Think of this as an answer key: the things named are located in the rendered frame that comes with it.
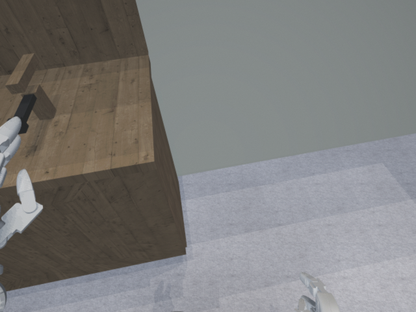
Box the counter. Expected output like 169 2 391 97
0 0 187 291

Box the tap lever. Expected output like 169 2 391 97
7 94 37 134

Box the robot right hand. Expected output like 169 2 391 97
294 272 341 312

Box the robot left hand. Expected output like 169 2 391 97
0 116 43 249

